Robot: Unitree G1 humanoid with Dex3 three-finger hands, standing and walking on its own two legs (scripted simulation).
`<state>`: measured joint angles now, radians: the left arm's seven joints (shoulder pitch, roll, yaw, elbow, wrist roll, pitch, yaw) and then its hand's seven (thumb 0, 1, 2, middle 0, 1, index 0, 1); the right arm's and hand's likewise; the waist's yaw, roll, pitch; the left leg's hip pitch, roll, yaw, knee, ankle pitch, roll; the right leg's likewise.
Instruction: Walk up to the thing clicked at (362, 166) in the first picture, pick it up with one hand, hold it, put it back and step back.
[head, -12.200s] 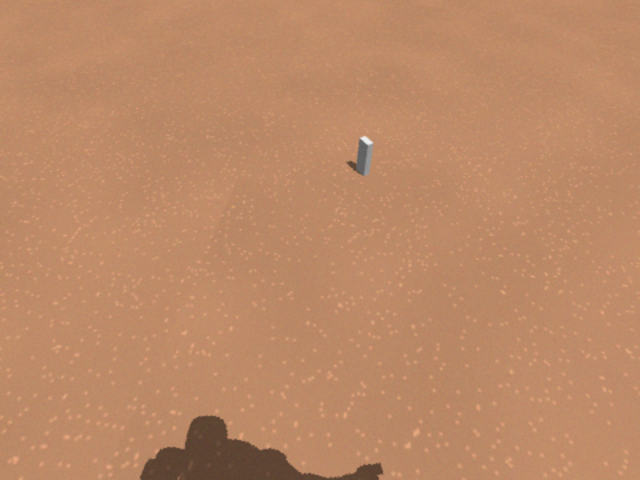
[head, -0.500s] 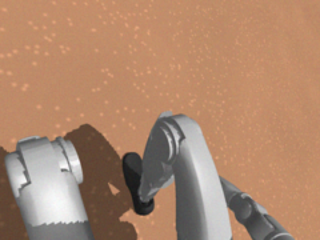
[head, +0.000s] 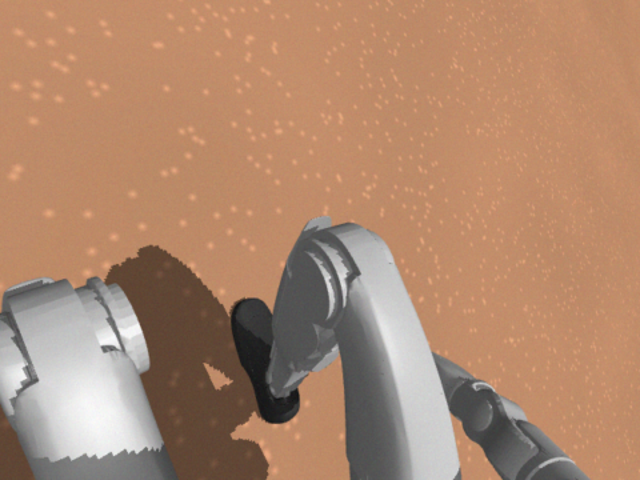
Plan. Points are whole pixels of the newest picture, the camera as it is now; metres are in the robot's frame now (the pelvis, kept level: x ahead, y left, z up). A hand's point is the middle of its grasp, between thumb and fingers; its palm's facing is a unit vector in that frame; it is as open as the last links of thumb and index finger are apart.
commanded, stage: rest palm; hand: left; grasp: from the side
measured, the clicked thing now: out of the picture +0.47 +0.30 -0.19
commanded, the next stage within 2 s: close in 0.46 s
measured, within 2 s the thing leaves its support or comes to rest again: neither
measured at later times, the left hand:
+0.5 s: hand out of the picture +0.44 +0.29 -0.18, palm faces +0.42 -0.91 -0.03, open 16.2 cm
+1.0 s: hand out of the picture +0.45 +0.29 -0.17, palm faces +0.42 -0.91 -0.03, open 9.8 cm
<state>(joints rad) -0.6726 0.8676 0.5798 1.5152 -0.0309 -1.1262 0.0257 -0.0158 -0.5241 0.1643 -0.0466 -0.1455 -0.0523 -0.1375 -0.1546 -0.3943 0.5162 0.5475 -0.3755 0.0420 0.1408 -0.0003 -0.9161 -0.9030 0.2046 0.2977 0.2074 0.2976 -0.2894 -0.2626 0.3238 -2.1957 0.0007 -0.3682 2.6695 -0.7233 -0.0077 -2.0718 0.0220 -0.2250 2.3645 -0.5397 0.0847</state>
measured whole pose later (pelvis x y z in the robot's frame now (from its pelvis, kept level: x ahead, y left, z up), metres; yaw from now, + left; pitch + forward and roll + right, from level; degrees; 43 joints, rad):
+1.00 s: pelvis +0.00 +0.00 +0.00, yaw -1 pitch +12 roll -19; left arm -0.74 0.92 0.53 1.56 0.00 -1.12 0.10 0.02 0.16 0.56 -0.57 -0.60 -0.53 -0.59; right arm -0.18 -0.38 0.54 0.54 -0.38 0.05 0.15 0.00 -0.88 -0.89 0.20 0.30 0.21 0.30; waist -0.31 -0.28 0.33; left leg -2.20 0.01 -0.38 2.67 -0.73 0.00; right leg -2.07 0.03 -0.24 2.35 -0.53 0.09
